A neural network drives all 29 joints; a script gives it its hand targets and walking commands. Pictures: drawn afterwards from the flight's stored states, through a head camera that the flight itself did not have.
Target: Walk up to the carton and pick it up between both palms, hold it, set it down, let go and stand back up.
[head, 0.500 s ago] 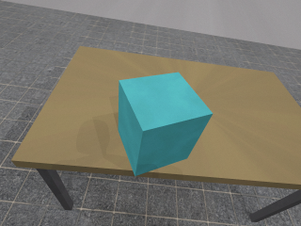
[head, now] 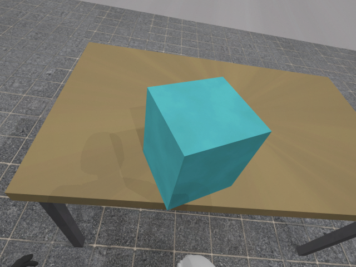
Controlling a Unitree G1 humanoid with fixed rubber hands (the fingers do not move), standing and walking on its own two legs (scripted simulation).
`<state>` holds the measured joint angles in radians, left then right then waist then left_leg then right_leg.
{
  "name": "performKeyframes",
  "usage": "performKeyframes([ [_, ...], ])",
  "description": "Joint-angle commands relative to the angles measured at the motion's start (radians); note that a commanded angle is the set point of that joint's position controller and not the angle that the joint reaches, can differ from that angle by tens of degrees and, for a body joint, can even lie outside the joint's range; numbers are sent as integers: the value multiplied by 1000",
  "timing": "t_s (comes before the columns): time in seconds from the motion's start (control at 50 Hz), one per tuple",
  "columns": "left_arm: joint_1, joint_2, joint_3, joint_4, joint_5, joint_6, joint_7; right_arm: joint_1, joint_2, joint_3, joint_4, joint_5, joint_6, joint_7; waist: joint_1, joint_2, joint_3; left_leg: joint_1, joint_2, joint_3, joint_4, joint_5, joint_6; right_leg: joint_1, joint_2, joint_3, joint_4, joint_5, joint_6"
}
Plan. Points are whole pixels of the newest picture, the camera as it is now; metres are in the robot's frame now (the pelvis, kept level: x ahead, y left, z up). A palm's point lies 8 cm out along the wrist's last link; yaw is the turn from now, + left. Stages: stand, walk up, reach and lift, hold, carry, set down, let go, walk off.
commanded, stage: walk up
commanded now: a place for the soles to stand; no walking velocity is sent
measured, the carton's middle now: (195, 143) +0.42 -0.07 +0.03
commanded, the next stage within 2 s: none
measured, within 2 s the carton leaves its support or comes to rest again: neither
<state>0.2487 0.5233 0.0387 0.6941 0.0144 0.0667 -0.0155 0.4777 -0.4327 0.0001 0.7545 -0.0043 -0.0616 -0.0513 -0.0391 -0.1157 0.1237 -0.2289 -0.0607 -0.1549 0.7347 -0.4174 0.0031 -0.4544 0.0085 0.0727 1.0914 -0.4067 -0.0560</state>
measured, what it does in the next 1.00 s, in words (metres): steps to the right: right foot, then left foot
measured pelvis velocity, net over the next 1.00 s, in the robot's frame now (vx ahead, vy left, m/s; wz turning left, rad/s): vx -0.01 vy -0.20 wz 0.03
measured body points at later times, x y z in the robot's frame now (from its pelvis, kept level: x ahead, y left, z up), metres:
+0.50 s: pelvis +0.04 -0.15 +0.01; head +0.09 -0.17 +0.45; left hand +0.14 +0.18 -0.07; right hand +0.11 -0.48 -0.10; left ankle +0.03 +0.04 -0.64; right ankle +0.10 -0.20 -0.72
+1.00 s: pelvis -0.01 -0.20 +0.00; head +0.05 -0.25 +0.44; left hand +0.08 +0.13 -0.08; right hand +0.10 -0.52 -0.14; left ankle +0.01 -0.02 -0.67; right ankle +0.02 -0.31 -0.72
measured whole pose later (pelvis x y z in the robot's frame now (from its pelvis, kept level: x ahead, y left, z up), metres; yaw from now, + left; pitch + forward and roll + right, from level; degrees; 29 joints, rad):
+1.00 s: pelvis -0.01 -0.20 +0.00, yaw +2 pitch -3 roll +1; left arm 0.24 0.39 0.05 0.78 0.01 -0.04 0.04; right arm 0.19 -0.46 -0.01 0.76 -0.01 0.04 -0.04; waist -0.03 0.09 0.19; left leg -0.47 -0.01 -0.16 1.01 -0.45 0.02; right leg -0.35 0.05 0.07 0.77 -0.36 -0.01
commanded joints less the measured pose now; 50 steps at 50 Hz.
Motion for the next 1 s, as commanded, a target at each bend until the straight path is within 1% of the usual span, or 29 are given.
performKeyframes([
  [0.0,-33,118,97,-82,39,1,-29,95,-278,-136,-14,-1,-41,-47,1,263,-21,229,243,-278,-203,782,77,-288,-48,42,68,79,32],
  [0.12,-136,145,88,-147,39,2,-30,86,-336,-145,-35,3,-33,-60,-24,308,-4,245,319,-367,-143,641,215,-347,-65,46,-48,-102,24],
  [0.18,-67,162,102,-140,37,-16,-39,-5,-360,-151,-36,-9,-43,-63,26,276,35,79,373,-340,-162,569,224,-185,-115,62,-192,-106,10],
  [0.2,-28,166,108,-132,24,-23,-42,-66,-380,-153,-58,-18,-41,-62,63,373,-1,-18,363,-308,-143,540,210,-35,-115,56,-238,-77,10],
  [0.24,192,158,116,-40,19,-44,-29,-159,-317,-131,-71,-14,-38,-48,179,262,-75,-204,234,-118,39,542,139,343,-49,-6,-486,79,-24],
  [0.26,298,216,133,-25,36,-55,-19,-64,-222,-104,-66,-6,-34,-44,195,51,-169,-262,122,-36,312,381,75,468,-84,102,-567,181,3],
  [0.28,231,254,130,-53,36,-58,-8,-22,-151,-76,-58,6,-27,-51,160,-158,-132,-382,-35,-19,466,-167,14,446,-218,408,-643,300,-24],
  [0.3,106,233,109,-85,14,-59,-8,65,-210,-97,-20,5,-21,-63,59,-106,-103,-395,-31,12,549,-187,1,323,-325,690,-794,261,-55],
  [0.32,54,252,122,-81,-6,-55,-4,35,-270,-105,6,1,-16,-64,35,44,-87,-365,7,-1,554,-154,10,304,-333,697,-833,161,-36],
  [0.4,103,145,100,-16,-12,-79,16,2,-203,-76,29,22,8,-22,55,-1,-70,-386,96,43,428,57,25,375,-162,301,-713,529,174],
  [0.44,166,117,85,12,-20,-82,26,-15,-196,-77,31,15,25,-12,71,-16,-108,-355,90,61,384,91,27,384,-114,241,-734,493,215],
  [0.5,44,124,99,-13,-26,-77,33,26,-197,-90,49,7,37,-4,13,-88,-143,-278,59,129,265,63,0,394,-92,168,-773,595,302],
  [0.52,12,125,112,-15,-36,-67,31,122,-188,-92,61,12,36,0,-22,-209,-155,-146,30,203,170,-13,0,353,-55,70,-852,752,468],
  [0.56,-184,153,103,-58,-18,-45,29,272,-247,-138,101,15,61,0,-111,-251,-66,120,32,301,19,-114,-13,47,37,-54,-898,808,571],
  [0.6,-373,132,96,-121,-10,-34,36,427,-230,-157,135,12,69,-3,-267,-16,-94,271,79,327,-334,122,85,3,64,-56,-411,852,420],
  [0.62,-226,77,80,-97,-21,-25,45,263,-212,-157,106,24,74,-14,-197,459,-140,217,209,87,-466,383,157,19,139,-52,133,188,247],
  [0.64,40,62,78,-61,-40,-33,63,-88,-156,-130,-22,-15,64,-25,70,514,-147,-54,361,-231,-301,329,248,11,25,216,333,-269,75],
  [0.66,261,118,88,34,-27,-50,68,-381,-137,-115,-117,-29,59,-18,194,249,-109,-393,378,-179,-301,197,238,259,-66,282,264,-209,-37],
  [0.68,292,96,71,29,-43,-65,53,-499,-163,-96,-164,-48,49,-12,226,261,-82,-498,331,-106,-264,223,222,316,-71,223,161,-238,-83],
  [0.7,263,33,50,20,-64,-58,39,-506,-204,-85,-138,-36,32,-12,219,221,-14,-534,388,-155,-217,307,252,340,-56,172,-154,-178,-71],
  [0.74,220,31,54,42,-17,-75,38,-321,-160,-64,-71,-19,42,1,170,229,-62,-337,223,-23,64,325,97,383,-92,182,-684,-33,-33],
  [0.76,157,144,70,30,1,-93,45,-207,-134,-64,-44,-17,61,12,90,20,-25,-367,85,55,256,143,51,367,-150,352,-690,340,7],
  [0.78,73,198,71,-14,2,-104,55,-107,-153,-62,-29,-11,66,16,20,-6,-68,-366,40,68,281,-141,20,345,-270,508,-596,640,-64],
  [0.8,58,196,76,-13,-7,-109,70,-149,-193,-91,-48,-17,77,15,29,107,-112,-347,69,-6,327,-178,22,283,-332,589,-612,621,-122],
  [0.84,68,228,96,15,-5,-124,91,-211,-253,-113,-27,-17,94,19,45,98,-111,-371,68,-62,370,-123,28,277,-326,640,-672,429,-46],
  [0.86,107,212,100,44,-10,-125,97,-219,-232,-119,-21,-20,110,27,47,5,-61,-398,59,-51,394,-50,19,293,-273,562,-700,375,58],
  [0.88,48,174,97,35,-12,-127,99,-191,-203,-111,6,-10,109,30,12,56,-49,-382,68,-31,381,34,29,308,-219,433,-651,511,117],
  [0.92,100,126,91,48,-14,-135,96,-213,-178,-100,28,-3,110,32,45,-57,-115,-351,57,2,366,26,25,366,-158,352,-635,662,162],
  [0.98,107,120,80,55,-5,-140,88,-252,-175,-107,31,-14,110,25,57,12,-171,-322,87,11,336,5,6,365,-206,401,-625,498,26],
])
